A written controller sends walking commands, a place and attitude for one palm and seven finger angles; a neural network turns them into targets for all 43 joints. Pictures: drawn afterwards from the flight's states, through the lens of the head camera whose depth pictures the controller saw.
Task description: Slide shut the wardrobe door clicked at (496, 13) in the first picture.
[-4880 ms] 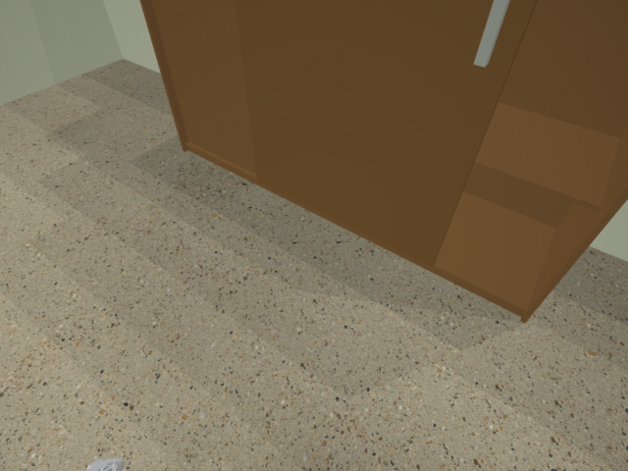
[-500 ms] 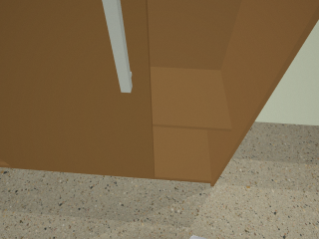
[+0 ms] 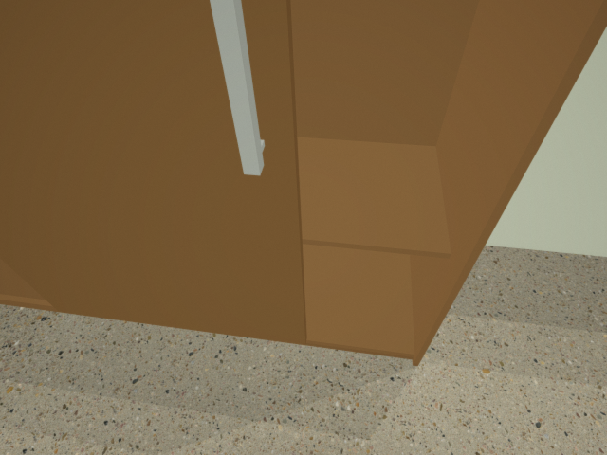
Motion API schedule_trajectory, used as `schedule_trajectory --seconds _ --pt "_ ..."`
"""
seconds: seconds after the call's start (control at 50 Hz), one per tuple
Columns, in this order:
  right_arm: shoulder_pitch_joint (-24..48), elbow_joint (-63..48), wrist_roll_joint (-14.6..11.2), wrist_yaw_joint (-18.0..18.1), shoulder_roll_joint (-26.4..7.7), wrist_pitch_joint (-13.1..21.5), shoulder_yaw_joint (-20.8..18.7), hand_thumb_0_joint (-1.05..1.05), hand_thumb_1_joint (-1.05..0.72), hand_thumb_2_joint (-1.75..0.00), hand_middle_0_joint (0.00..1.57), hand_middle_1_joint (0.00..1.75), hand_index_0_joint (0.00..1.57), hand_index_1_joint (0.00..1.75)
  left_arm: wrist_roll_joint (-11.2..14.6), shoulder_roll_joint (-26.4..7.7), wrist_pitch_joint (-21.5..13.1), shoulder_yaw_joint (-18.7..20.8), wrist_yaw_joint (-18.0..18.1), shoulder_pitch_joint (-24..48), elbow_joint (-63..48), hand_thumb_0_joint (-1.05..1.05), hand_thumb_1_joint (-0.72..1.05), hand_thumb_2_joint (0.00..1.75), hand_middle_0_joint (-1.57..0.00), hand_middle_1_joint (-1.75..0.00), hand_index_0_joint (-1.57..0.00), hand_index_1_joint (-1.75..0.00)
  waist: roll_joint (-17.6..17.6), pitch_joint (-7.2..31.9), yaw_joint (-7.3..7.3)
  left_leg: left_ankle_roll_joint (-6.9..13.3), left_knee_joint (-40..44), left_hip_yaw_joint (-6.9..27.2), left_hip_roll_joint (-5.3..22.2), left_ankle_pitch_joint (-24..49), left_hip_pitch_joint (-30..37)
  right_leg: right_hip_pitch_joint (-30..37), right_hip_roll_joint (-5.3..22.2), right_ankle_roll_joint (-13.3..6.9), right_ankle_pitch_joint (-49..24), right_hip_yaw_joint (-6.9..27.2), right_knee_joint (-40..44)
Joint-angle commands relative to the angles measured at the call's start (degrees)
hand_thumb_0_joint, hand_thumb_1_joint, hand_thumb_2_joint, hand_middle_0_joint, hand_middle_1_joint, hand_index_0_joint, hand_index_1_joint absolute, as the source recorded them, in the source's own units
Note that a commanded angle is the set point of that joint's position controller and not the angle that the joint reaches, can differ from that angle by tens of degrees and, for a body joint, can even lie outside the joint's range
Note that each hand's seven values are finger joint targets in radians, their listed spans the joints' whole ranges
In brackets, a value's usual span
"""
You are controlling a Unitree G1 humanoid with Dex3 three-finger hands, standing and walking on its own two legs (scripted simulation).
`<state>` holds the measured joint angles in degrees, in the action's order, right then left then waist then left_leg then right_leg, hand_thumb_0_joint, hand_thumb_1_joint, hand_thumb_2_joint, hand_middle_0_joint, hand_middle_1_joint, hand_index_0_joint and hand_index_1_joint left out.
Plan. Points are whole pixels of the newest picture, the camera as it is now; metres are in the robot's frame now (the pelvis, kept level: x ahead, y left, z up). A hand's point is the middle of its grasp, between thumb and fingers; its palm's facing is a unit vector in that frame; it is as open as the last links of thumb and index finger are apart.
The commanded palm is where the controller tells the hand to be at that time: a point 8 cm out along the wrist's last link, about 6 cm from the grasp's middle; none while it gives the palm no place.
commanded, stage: come to a stop and stand still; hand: left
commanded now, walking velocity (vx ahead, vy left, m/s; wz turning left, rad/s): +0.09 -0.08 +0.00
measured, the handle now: (245, 79) +0.54 +0.14 +0.23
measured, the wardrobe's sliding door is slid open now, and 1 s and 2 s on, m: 0.36 0.36 0.36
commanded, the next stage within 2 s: look again from close up in 0.80 s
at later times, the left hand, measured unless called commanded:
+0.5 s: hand out of the picture +0.01 +0.17 -0.18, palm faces +0.03 -0.98 -0.20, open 7.3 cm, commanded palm none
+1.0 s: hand out of the picture -0.02 +0.17 -0.18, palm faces +0.04 -0.98 -0.18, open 7.3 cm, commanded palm none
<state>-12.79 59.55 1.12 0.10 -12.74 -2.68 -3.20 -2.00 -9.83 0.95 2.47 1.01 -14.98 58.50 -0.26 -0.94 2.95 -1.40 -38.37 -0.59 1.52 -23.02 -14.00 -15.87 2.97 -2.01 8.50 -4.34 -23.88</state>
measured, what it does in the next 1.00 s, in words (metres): steps on the spot: left foot, then right foot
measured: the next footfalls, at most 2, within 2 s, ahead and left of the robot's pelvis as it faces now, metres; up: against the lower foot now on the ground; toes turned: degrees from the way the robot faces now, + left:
left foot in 0.08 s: +0.05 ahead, +0.14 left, +0.00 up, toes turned +5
right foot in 0.36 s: +0.10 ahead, -0.09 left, +0.00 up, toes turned -5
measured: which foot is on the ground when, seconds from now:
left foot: up 0.00-0.06, down 0.08-1.00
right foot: down 0.00-0.08, up 0.10-0.34, down 0.36-1.00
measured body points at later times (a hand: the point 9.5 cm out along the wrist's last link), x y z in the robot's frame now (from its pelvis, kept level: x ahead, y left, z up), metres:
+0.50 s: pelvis +0.02 +0.00 -0.01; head +0.04 +0.00 +0.44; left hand +0.01 +0.22 -0.16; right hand -0.01 -0.20 -0.17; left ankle -0.04 +0.15 -0.75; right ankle -0.01 -0.09 -0.75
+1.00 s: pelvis +0.00 +0.01 -0.01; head +0.01 +0.01 +0.44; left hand -0.02 +0.22 -0.17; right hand +0.02 -0.22 -0.17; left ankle -0.03 +0.14 -0.74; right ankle -0.01 -0.09 -0.75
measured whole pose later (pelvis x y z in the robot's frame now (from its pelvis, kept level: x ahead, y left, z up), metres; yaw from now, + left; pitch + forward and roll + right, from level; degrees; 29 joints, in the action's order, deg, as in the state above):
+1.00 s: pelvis +0.00 +0.01 -0.01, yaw +1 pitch -1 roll -1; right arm -14.7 61.8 0.5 2.1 -9.8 0.4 -0.8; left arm -1.0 -6.6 -2.2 -0.8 3.0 -17.7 64.1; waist -1.6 -2.1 0.2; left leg -0.3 -30.2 -1.4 3.2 -17.4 -11.2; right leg -11.0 -1.8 -2.0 14.1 -4.2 -25.8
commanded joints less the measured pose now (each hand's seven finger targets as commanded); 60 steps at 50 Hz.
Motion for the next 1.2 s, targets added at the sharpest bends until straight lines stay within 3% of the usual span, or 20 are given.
schedule_trajectory --seconds 0.0,0.02,0.04,0.06,0.08,0.12,0.16,0.24,0.3,0.36,0.38,0.4,0.52,0.86,0.88,0.9,0.94,1.0,1.06,1.18 --pt "-9.88 0.81 -0.24 0.7 -0.16 2.09 1.04 0.0 -0.9 -0.9 0.2 0.3 0.2 0.3 0.84 -9.22 -0.49 2.12 0.48 1.2 -0.43 0.0 0.9 0.9 -0.2 -0.3 -0.2 -0.3 8.94 1.29 -4.12 1.37 17.35 -2.94 -1.17 6.64 11.38 -5.02 7.39 -1.93 20.5 11.49 11.35" --pt "-11.51 1.33 0.08 0.95 -1.54 2.63 1.13 0.0 -0.9 -0.9 0.2 0.3 0.2 0.3 1.23 -6.89 -0.34 1.46 0.37 1.25 -0.14 0.0 0.9 0.9 -0.2 -0.3 -0.2 -0.3 2.71 -0.52 -4.7 2.27 22.03 1.6 1.89 3.34 10.72 -7.55 4.34 -0.23 20.67 8.91 6.62" --pt "-11.22 1.08 0.78 1.19 -4.31 3.04 0.84 0.0 -0.9 -0.9 0.2 0.3 0.2 0.3 1.62 -4.07 -0.28 0.74 0.06 0.01 -0.19 0.0 0.9 0.9 -0.2 -0.3 -0.2 -0.3 -6.77 -2.54 -4.1 4.61 28.35 11.49 9.14 -7.53 5.08 -8.17 0.28 1.36 16.95 4.63 -0.51" --pt "-8.77 -0.34 0.95 1.53 -7.24 2.95 0.6 0.0 -0.9 -0.9 0.2 0.3 0.2 0.3 1.46 -2.75 -0.47 0.45 -0.22 -0.16 -0.5 0.0 0.9 0.9 -0.2 -0.3 -0.2 -0.3 -10.19 -4.55 -3.25 7.17 33.62 18.82 15.07 -16.5 -2.12 -7.05 -1.69 2.09 12.97 0.43 -7.28" --pt "-5.09 -0.42 0.72 1.71 -7.01 3.16 0.77 0.0 -0.9 -0.9 0.2 0.3 0.2 0.3 0.63 -2.78 -0.1 0.37 -0.36 0.72 0.61 0.0 0.9 0.9 -0.2 -0.3 -0.2 -0.3 -13.35 -7.19 -3.11 7.97 37.15 21.2 15.87 -19.46 -6.85 -5.99 -1.64 2.41 12.52 1.49 -13.1" --pt "-1.98 -0.28 0.36 2.29 -4.71 3.48 1.51 0.0 -0.9 -0.9 0.2 0.3 0.2 0.3 0.36 -3.73 0.1 0.72 -0.75 -1.91 2.56 0.0 0.9 0.9 -0.2 -0.3 -0.2 -0.3 -12.4 -8.85 -1.38 7.98 35.51 15.66 12.96 -10.91 -7.47 -6.51 -1.4 2.19 11.68 4.19 -21.87" --pt "-3.2 0.4 0.18 2.61 -3.96 3.88 1.64 0.0 -0.9 -0.9 0.2 0.3 0.2 0.3 0.49 -3.28 -0.33 0.46 -0.94 -3.88 3.56 0.0 0.9 0.9 -0.2 -0.3 -0.2 -0.3 -8.48 -7.37 -1.55 8.02 32.1 11.23 11.26 0.01 -0.6 -9.49 -1.17 2.79 11.06 3.97 -23.32" --pt "-8.35 3.03 0.4 3.24 -3.75 4.14 1.11 0.0 -0.9 -0.9 0.2 0.3 0.2 0.3 1.07 -1.97 -0.79 -0.28 -0.71 -0.65 2.61 0.0 0.9 0.9 -0.2 -0.3 -0.2 -0.3 -8.03 -4.85 -4.37 9.62 24.74 9.5 12.55 26.56 7.62 -7.62 -0.68 3.37 14.85 2.98 -13.79" --pt "-9.36 4.45 -0.22 3.4 -3.02 4.15 0.85 0.0 -0.9 -0.9 0.2 0.3 0.2 0.3 1.6 -2.6 -1.55 -0.1 -0.13 -5.19 4.5 0.0 0.9 0.9 -0.2 -0.3 -0.2 -0.3 -5.57 -0.44 -2.74 6.68 15.9 6.61 9.7 38.62 7.97 3.49 -1.2 2.76 0.74 2.25 2.48" --pt "-9.06 4.47 -0.94 2.99 1.58 4.72 1.78 0.0 -0.9 -0.9 0.2 0.3 0.2 0.3 1.56 -5.1 -2.62 0.02 0.88 -9.27 7.0 0.0 0.9 0.9 -0.2 -0.3 -0.2 -0.3 3.12 3.59 -2.46 1.59 13.57 0.53 3.44 19.98 -0.82 16.29 7.35 -1.17 -27.55 9.42 -0.16" --pt "-9.27 4.71 -0.73 3.07 1.86 4.34 1.92 0.0 -0.9 -0.9 0.2 0.3 0.2 0.3 1.65 -5.65 -3.07 0.18 1.09 -9.21 7.55 0.0 0.9 0.9 -0.2 -0.3 -0.2 -0.3 9.85 5.33 -2.77 0.75 12.92 -0.88 2.65 15.36 -0.44 17.17 7.67 -1.94 -32.95 10.52 -0.05" --pt "-9.24 4.98 -0.71 3.09 1.98 3.99 1.83 0.0 -0.9 -0.9 0.2 0.3 0.2 0.3 1.78 -4.76 -2.98 -0.14 1.29 -8.33 7.67 0.0 0.9 0.9 -0.2 -0.3 -0.2 -0.3 11.4 4.47 -2.99 0.71 12.68 -1.23 2.67 12.09 0.13 16.3 8.06 -1.97 -33.59 9.77 0.6" --pt "-9.26 7.27 -0.55 3.32 2.32 3.79 2.61 0.0 -0.9 -0.9 0.2 0.3 0.2 0.3 2.04 -2.99 -2.45 -0.85 1.58 -5.52 7.28 0.0 0.9 0.9 -0.2 -0.3 -0.2 -0.3 -0.66 -1.15 -3.09 1.14 16.63 0.86 4.9 24.68 4.39 10.8 3.53 -0.36 -21.69 6.78 1.23" --pt "-7.52 6.04 -0.48 2.94 0.21 3.46 2.77 0.0 -0.9 -0.9 0.2 0.3 0.2 0.3 1.93 -4.06 -2.5 -1.16 1.32 -5.05 6.74 0.0 0.9 0.9 -0.2 -0.3 -0.2 -0.3 0.3 -2.38 -3.06 1.19 18.95 1.4 4.45 18.58 5.93 9.05 3.27 0.02 -11.51 7.27 5.37" --pt "0.15 1.64 -0.91 2.03 -1.31 4.36 2.17 0.0 -0.9 -0.9 0.2 0.3 0.2 0.3 0.82 -6.26 -4.12 -0.59 3.89 -11.21 8.18 0.0 0.9 0.9 -0.2 -0.3 -0.2 -0.3 6.06 -5.2 0.78 -0.28 2.22 -3.45 2.95 11.6 -3.48 9.89 7.9 5.22 -47.31 12.4 2.31" --pt "-1.0 -1.82 -1.38 1.75 -0.63 3.49 2.44 0.0 -0.9 -0.9 0.2 0.3 0.2 0.3 1.14 -9.01 -4.6 -0.83 3.46 -11.23 6.46 0.0 0.9 0.9 -0.2 -0.3 -0.2 -0.3 5.52 -2.47 -2.13 1.16 0.89 -1.01 2.03 2.62 -4.18 13.11 11.7 3.63 -57.68 11.57 1.17" --pt "-6.92 -1.57 -0.85 1.8 1.92 4.13 2.27 0.0 -0.9 -0.9 0.2 0.3 0.2 0.3 1.14 -5.95 -3.77 -1.65 2.69 -7.07 4.13 0.0 0.9 0.9 -0.2 -0.3 -0.2 -0.3 3.43 7.32 -4.81 2.06 7.47 -1.44 1.32 4.61 0.77 13.69 9.83 -2.53 -41.13 7.94 -3.17" --pt "-8.36 -0.38 -0.17 1.75 -0.48 4.31 2.37 0.0 -0.9 -0.9 0.2 0.3 0.2 0.3 1.41 -3.58 -2.72 -2.09 1.75 -4.22 3.29 0.0 0.9 0.9 -0.2 -0.3 -0.2 -0.3 -1.13 0.46 -4.13 3.15 13.29 2.36 5.23 13.75 0.9 3.81 3.21 -0.64 -2.25 5.56 -1.05" --pt "-6.37 -1.09 -0.22 1.56 -0.81 4.25 2.75 0.0 -0.9 -0.9 0.2 0.3 0.2 0.3 1.15 -3.37 -2.32 -2.41 1.24 -5.24 3.65 0.0 0.9 0.9 -0.2 -0.3 -0.2 -0.3 -3.19 -6.27 -2.98 3.58 16.52 4.17 4.49 10.06 -3.47 0.78 2.07 -0.24 5.91 6.43 0.09" --pt "-7.33 -1.08 -0.09 1.45 -2.07 4.6 2.55 0.0 -0.9 -0.9 0.2 0.3 0.2 0.3 0.99 -2.92 -1.97 -2.43 0.82 -6.18 3.24 0.0 0.9 0.9 -0.2 -0.3 -0.2 -0.3 -1.12 -5.46 -2.61 4.44 21.49 6.61 4.62 0.47 -5.71 2.38 1.65 0.18 7.26 5.42 -1.04"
